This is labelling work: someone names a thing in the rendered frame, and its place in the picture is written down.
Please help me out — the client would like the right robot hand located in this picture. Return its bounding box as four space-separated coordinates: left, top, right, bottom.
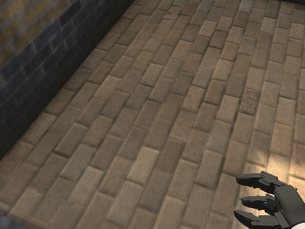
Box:
234 171 305 229

